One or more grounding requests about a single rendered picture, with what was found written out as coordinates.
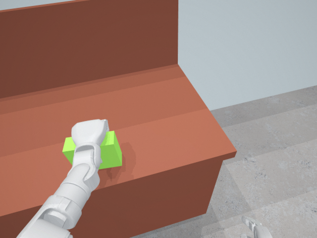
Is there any table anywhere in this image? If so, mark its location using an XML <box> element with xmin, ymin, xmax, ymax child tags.
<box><xmin>0</xmin><ymin>0</ymin><xmax>237</xmax><ymax>238</ymax></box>

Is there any left robot upper arm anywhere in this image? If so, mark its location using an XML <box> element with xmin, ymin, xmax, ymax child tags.
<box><xmin>23</xmin><ymin>218</ymin><xmax>73</xmax><ymax>238</ymax></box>

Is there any left robot forearm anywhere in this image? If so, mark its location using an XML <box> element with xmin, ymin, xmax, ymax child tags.
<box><xmin>16</xmin><ymin>142</ymin><xmax>101</xmax><ymax>238</ymax></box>

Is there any sponge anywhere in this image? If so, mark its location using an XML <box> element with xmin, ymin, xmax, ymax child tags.
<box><xmin>62</xmin><ymin>131</ymin><xmax>122</xmax><ymax>169</ymax></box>

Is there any left robot hand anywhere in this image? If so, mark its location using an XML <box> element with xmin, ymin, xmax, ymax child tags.
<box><xmin>71</xmin><ymin>119</ymin><xmax>109</xmax><ymax>163</ymax></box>

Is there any right robot hand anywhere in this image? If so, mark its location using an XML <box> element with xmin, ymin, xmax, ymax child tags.
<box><xmin>240</xmin><ymin>216</ymin><xmax>272</xmax><ymax>238</ymax></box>

